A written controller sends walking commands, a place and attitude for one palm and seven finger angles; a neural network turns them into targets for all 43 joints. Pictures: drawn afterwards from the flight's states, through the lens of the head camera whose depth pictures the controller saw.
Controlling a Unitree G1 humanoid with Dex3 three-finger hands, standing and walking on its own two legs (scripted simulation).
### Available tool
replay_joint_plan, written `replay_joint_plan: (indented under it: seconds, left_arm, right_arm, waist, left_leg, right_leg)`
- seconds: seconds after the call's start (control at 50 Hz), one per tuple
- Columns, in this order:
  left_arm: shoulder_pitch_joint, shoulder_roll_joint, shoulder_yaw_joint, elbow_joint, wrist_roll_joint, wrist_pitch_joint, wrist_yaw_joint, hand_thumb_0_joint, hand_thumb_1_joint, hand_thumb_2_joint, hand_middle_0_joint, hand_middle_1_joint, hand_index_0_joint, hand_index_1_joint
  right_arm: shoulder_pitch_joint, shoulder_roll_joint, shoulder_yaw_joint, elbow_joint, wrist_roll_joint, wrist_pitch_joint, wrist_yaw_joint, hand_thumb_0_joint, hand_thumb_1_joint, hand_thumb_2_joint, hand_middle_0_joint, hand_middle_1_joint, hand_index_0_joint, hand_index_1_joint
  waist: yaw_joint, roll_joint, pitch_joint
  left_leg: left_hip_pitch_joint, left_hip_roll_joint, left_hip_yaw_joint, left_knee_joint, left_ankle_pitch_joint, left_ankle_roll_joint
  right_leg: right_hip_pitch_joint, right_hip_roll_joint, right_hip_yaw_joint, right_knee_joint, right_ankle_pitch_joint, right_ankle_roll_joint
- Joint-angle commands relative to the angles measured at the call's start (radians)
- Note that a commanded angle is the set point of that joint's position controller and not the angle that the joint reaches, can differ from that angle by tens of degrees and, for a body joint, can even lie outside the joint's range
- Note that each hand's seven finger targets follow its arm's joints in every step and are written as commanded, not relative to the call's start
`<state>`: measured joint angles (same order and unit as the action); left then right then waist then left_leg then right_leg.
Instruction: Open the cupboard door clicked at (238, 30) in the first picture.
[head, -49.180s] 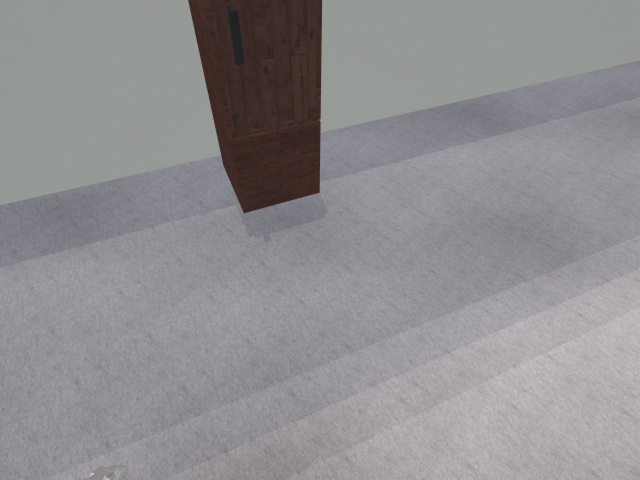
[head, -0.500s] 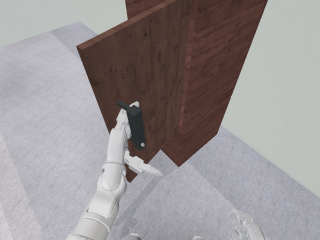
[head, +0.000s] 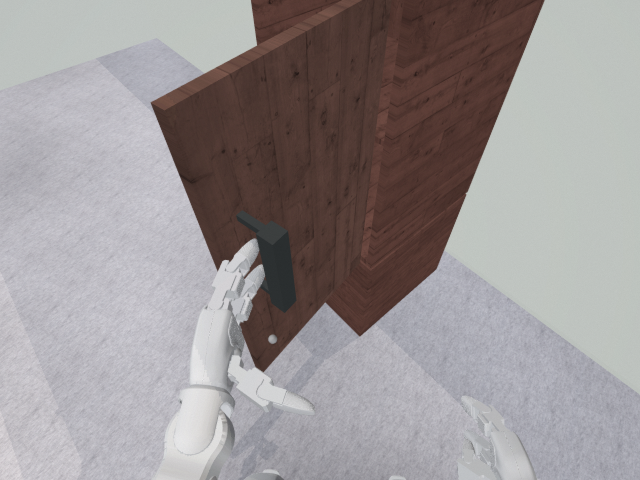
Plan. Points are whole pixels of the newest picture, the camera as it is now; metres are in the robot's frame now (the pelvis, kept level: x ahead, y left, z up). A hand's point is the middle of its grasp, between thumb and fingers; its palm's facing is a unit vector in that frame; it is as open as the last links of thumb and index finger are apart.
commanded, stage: slide the hand sideways off the handle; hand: left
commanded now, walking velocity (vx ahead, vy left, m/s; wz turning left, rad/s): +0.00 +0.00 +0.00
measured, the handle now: (266, 262) +0.37 +0.09 +0.07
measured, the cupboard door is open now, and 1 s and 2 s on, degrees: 100 100 100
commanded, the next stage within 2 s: draw the hand back to the body in 0.54 s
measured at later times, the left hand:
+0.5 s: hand (237, 378) +0.22 +0.10 +0.06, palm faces +0.01 -1.00 -0.04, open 16.3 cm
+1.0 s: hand (183, 378) +0.20 +0.15 +0.11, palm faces +0.02 -1.00 -0.07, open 16.3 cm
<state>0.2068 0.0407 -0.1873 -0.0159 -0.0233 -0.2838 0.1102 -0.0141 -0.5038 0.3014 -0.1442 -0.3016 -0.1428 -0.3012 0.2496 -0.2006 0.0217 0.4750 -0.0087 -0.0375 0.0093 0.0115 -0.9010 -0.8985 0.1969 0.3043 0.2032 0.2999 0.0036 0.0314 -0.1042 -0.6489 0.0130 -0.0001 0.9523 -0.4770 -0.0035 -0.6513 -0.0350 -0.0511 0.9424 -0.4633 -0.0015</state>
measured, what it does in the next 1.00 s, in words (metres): stands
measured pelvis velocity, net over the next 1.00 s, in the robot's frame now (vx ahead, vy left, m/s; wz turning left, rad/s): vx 0.01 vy -0.01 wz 0.01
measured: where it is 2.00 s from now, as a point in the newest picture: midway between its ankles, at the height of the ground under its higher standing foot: outside the picture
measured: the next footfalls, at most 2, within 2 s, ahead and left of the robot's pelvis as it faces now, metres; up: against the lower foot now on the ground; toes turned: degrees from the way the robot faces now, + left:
none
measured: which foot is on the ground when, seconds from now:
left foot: down 0.00-1.00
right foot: down 0.00-1.00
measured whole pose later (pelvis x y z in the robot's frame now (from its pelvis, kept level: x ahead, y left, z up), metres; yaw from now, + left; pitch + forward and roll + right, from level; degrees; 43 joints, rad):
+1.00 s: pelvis +0.01 -0.01 +0.00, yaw +1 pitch +8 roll -1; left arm 0.53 0.19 0.05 -0.34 -0.21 -0.21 -0.13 -0.01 -0.50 0.30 -0.15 -0.30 -0.15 -0.30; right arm 0.29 -0.22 0.04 0.45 0.04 -0.12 -0.06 0.01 -0.90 -0.90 0.20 0.30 0.20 0.30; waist 0.01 0.06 -0.13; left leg -0.61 0.03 -0.03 0.96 -0.49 -0.02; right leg -0.60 -0.02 -0.08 0.93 -0.48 -0.01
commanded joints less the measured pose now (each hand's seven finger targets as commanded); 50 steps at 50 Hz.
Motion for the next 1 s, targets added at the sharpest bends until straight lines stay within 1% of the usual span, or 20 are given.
replay_joint_plan:
  seconds: [0.0, 0.1, 0.18, 0.2, 0.26, 0.36, 0.4, 0.42, 0.46, 0.48, 0.56, 0.62, 0.64, 0.7, 0.76, 0.8, 0.82, 0.86, 0.94, 0.98]
  left_arm:
    - [-0.078, -0.004, -0.002, -0.279, 0.002, -0.063, -0.026, 0.0, -0.5, 0.3, -0.15, -0.3, -0.15, -0.3]
    - [0.052, 0.035, 0.038, -0.333, -0.015, -0.055, -0.059, 0.0, -0.5, 0.3, -0.15, -0.3, -0.15, -0.3]
    - [0.102, 0.055, 0.065, -0.383, -0.035, -0.058, -0.085, 0.0, -0.5, 0.3, -0.15, -0.3, -0.15, -0.3]
    - [0.121, 0.057, 0.065, -0.384, -0.04, -0.058, -0.09, 0.0, -0.5, 0.3, -0.15, -0.3, -0.15, -0.3]
    - [0.107, 0.076, 0.08, -0.408, -0.051, -0.073, -0.11, 0.0, -0.5, 0.3, -0.15, -0.3, -0.15, -0.3]
    - [0.196, 0.112, 0.131, -0.421, -0.082, -0.084, -0.144, 0.0, -0.5, 0.3, -0.15, -0.3, -0.15, -0.3]
    - [0.216, 0.126, 0.151, -0.417, -0.091, -0.084, -0.155, 0.0, -0.5, 0.3, -0.15, -0.3, -0.15, -0.3]
    - [0.215, 0.139, 0.166, -0.424, -0.099, -0.085, -0.161, 0.0, -0.5, 0.3, -0.15, -0.3, -0.15, -0.3]
    - [0.257, 0.157, 0.2, -0.431, -0.115, -0.089, -0.173, 0.0, -0.5, 0.3, -0.15, -0.3, -0.15, -0.3]
    - [0.275, 0.146, 0.192, -0.434, -0.12, -0.091, -0.181, 0.0, -0.5, 0.3, -0.15, -0.3, -0.15, -0.3]
    - [0.23, 0.14, 0.175, -0.455, -0.135, -0.107, -0.201, 0.0, -0.5, 0.3, -0.15, -0.3, -0.15, -0.3]
    - [0.255, 0.129, 0.156, -0.454, -0.138, -0.112, -0.209, 0.0, -0.5, 0.3, -0.15, -0.3, -0.15, -0.3]
    - [0.253, 0.178, 0.204, -0.476, -0.141, -0.111, -0.205, 0.0, -0.5, 0.3, -0.15, -0.3, -0.15, -0.3]
    - [0.272, 0.223, 0.254, -0.504, -0.14, -0.087, -0.196, 0.0, -0.5, 0.3, -0.15, -0.3, -0.15, -0.3]
    - [0.269, 0.207, 0.256, -0.524, -0.16, -0.06, -0.196, 0.0, -0.5, 0.3, -0.15, -0.3, -0.15, -0.3]
    - [0.274, 0.212, 0.267, -0.506, -0.169, -0.038, -0.201, 0.0, -0.5, 0.3, -0.15, -0.3, -0.15, -0.3]
    - [0.275, 0.197, 0.253, -0.522, -0.177, -0.031, -0.208, 0.0, -0.5, 0.3, -0.15, -0.3, -0.15, -0.3]
    - [0.283, 0.211, 0.267, -0.536, -0.186, -0.013, -0.222, 0.0, -0.5, 0.3, -0.15, -0.3, -0.15, -0.3]
    - [0.318, 0.246, 0.319, -0.546, -0.208, 0.023, -0.247, 0.0, -0.5, 0.3, -0.15, -0.3, -0.15, -0.3]
    - [0.317, 0.246, 0.323, -0.575, -0.216, 0.032, -0.257, 0.0, -0.5, 0.3, -0.15, -0.3, -0.15, -0.3]
  right_arm:
    - [-0.044, -0.103, -0.046, -0.166, 0.001, -0.062, -0.013, 0.0, -0.9, -0.9, 0.2, 0.3, 0.2, 0.3]
    - [-0.044, -0.102, -0.045, -0.183, 0.003, -0.067, -0.02, 0.0, -0.9, -0.9, 0.2, 0.3, 0.2, 0.3]
    - [-0.039, -0.101, -0.044, -0.191, 0.005, -0.073, -0.024, 0.0, -0.9, -0.9, 0.2, 0.3, 0.2, 0.3]
    - [-0.037, -0.103, -0.044, -0.194, 0.006, -0.074, -0.026, 0.0, -0.9, -0.9, 0.2, 0.3, 0.2, 0.3]
    - [-0.036, -0.105, -0.045, -0.191, 0.004, -0.086, -0.032, 0.0, -0.9, -0.9, 0.2, 0.3, 0.2, 0.3]
    - [-0.032, -0.109, -0.048, -0.199, 0.008, -0.099, -0.04, 0.0, -0.9, -0.9, 0.2, 0.3, 0.2, 0.3]
    - [-0.032, -0.113, -0.049, -0.197, 0.011, -0.103, -0.044, 0.0, -0.9, -0.9, 0.2, 0.3, 0.2, 0.3]
    - [-0.035, -0.113, -0.049, -0.198, 0.011, -0.106, -0.045, 0.0, -0.9, -0.9, 0.2, 0.3, 0.2, 0.3]
    - [-0.031, -0.114, -0.052, -0.196, 0.014, -0.108, -0.049, 0.0, -0.9, -0.9, 0.2, 0.3, 0.2, 0.3]
    - [-0.033, -0.112, -0.052, -0.201, 0.015, -0.11, -0.05, 0.0, -0.9, -0.9, 0.2, 0.3, 0.2, 0.3]
    - [-0.029, -0.119, -0.052, -0.195, 0.016, -0.127, -0.054, 0.0, -0.9, -0.9, 0.2, 0.3, 0.2, 0.3]
    - [-0.027, -0.12, -0.054, -0.201, 0.019, -0.138, -0.054, 0.0, -0.9, -0.9, 0.2, 0.3, 0.2, 0.3]
    - [-0.021, -0.124, -0.056, -0.199, 0.019, -0.136, -0.054, 0.0, -0.9, -0.9, 0.2, 0.3, 0.2, 0.3]
    - [-0.026, -0.12, -0.053, -0.205, 0.025, -0.129, -0.061, 0.0, -0.9, -0.9, 0.2, 0.3, 0.2, 0.3]
    - [-0.035, -0.117, -0.045, -0.21, 0.034, -0.131, -0.066, 0.0, -0.9, -0.9, 0.2, 0.3, 0.2, 0.3]
    - [-0.039, -0.121, -0.041, -0.205, 0.038, -0.135, -0.071, 0.0, -0.9, -0.9, 0.2, 0.3, 0.2, 0.3]
    - [-0.038, -0.121, -0.04, -0.21, 0.039, -0.14, -0.072, 0.0, -0.9, -0.9, 0.2, 0.3, 0.2, 0.3]
    - [-0.033, -0.124, -0.037, -0.204, 0.041, -0.147, -0.074, 0.0, -0.9, -0.9, 0.2, 0.3, 0.2, 0.3]
    - [-0.042, -0.123, -0.032, -0.2, 0.045, -0.153, -0.077, 0.0, -0.9, -0.9, 0.2, 0.3, 0.2, 0.3]
    - [-0.044, -0.122, -0.028, -0.2, 0.048, -0.159, -0.077, 0.0, -0.9, -0.9, 0.2, 0.3, 0.2, 0.3]
  waist:
    - [-0.021, -0.076, -0.2]
    - [-0.004, -0.065, -0.213]
    - [-0.011, -0.053, -0.197]
    - [-0.014, -0.085, -0.187]
    - [-0.024, -0.052, -0.181]
    - [-0.012, -0.056, -0.193]
    - [-0.012, -0.082, -0.182]
    - [-0.013, -0.062, -0.183]
    - [-0.005, -0.073, -0.2]
    - [-0.006, -0.062, -0.194]
    - [-0.024, -0.053, -0.183]
    - [-0.023, -0.047, -0.17]
    - [-0.014, -0.049, -0.193]
    - [0.001, -0.039, -0.201]
    - [-0.001, -0.017, -0.168]
    - [-0.003, -0.049, -0.142]
    - [-0.007, -0.05, -0.144]
    - [-0.004, -0.025, -0.15]
    - [0.01, -0.033, -0.127]
    - [0.012, -0.003, -0.121]
  left_leg:
    - [0.1, -0.019, -0.019, -0.125, 0.282, 0.012]
    - [0.084, -0.026, -0.013, -0.109, 0.301, 0.014]
    - [0.07, -0.029, -0.012, -0.097, 0.298, 0.013]
    - [0.059, -0.028, -0.015, -0.093, 0.295, 0.016]
    - [0.049, -0.03, -0.016, -0.078, 0.265, 0.015]
    - [0.018, -0.036, -0.009, -0.059, 0.248, 0.016]
    - [0.002, -0.036, -0.011, -0.056, 0.238, 0.017]
    - [-0.003, -0.037, -0.01, -0.051, 0.231, 0.016]
    - [-0.011, -0.038, -0.008, -0.045, 0.237, 0.015]
    - [-0.009, -0.039, -0.006, -0.046, 0.234, 0.015]
    - [-0.018, -0.038, -0.014, -0.03, 0.22, 0.016]
    - [-0.023, -0.039, -0.014, -0.027, 0.206, 0.017]
    - [-0.022, -0.037, -0.015, -0.031, 0.209, 0.016]
    - [-0.001, -0.035, -0.012, -0.056, 0.214, 0.019]
    - [0.024, -0.034, -0.014, -0.083, 0.198, 0.018]
    - [0.034, -0.03, -0.02, -0.099, 0.193, 0.02]
    - [0.046, -0.031, -0.018, -0.103, 0.198, 0.021]
    - [0.072, -0.03, -0.02, -0.119, 0.211, 0.019]
    - [0.088, -0.028, -0.022, -0.144, 0.243, 0.019]
    - [0.114, -0.028, -0.025, -0.159, 0.258, 0.017]
  right_leg:
    - [0.121, 0.04, -0.014, -0.108, 0.313, -0.028]
    - [0.144, 0.039, -0.004, -0.1, 0.351, -0.028]
    - [0.138, 0.037, -0.003, -0.094, 0.365, -0.024]
    - [0.139, 0.039, -0.001, -0.098, 0.362, -0.022]
    - [0.108, 0.037, 0.002, -0.092, 0.331, -0.02]
    - [0.124, 0.034, 0.023, -0.098, 0.326, -0.014]
    - [0.122, 0.035, 0.026, -0.103, 0.307, -0.011]
    - [0.121, 0.031, 0.036, -0.105, 0.305, -0.01]
    - [0.142, 0.029, 0.043, -0.105, 0.322, -0.008]
    - [0.134, 0.03, 0.04, -0.104, 0.317, -0.007]
    - [0.101, 0.028, 0.043, -0.102, 0.288, -0.005]
    - [0.084, 0.028, 0.042, -0.102, 0.254, -0.006]
    - [0.104, 0.028, 0.047, -0.104, 0.254, -0.007]
    - [0.131, 0.034, 0.041, -0.117, 0.237, -0.01]
    - [0.131, 0.039, 0.03, -0.141, 0.212, -0.01]
    - [0.13, 0.044, 0.019, -0.156, 0.196, -0.009]
    - [0.137, 0.041, 0.019, -0.162, 0.209, -0.006]
    - [0.149, 0.044, 0.008, -0.163, 0.232, -0.007]
    - [0.186, 0.045, 0.0, -0.177, 0.276, -0.007]
    - [0.187, 0.048, -0.013, -0.178, 0.288, -0.01]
